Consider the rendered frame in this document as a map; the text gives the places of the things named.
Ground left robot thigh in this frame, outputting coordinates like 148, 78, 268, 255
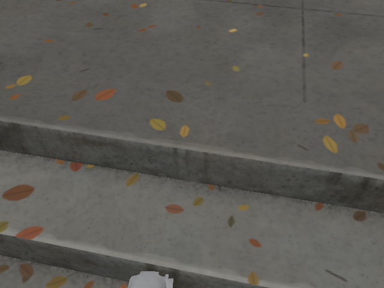
129, 271, 173, 288

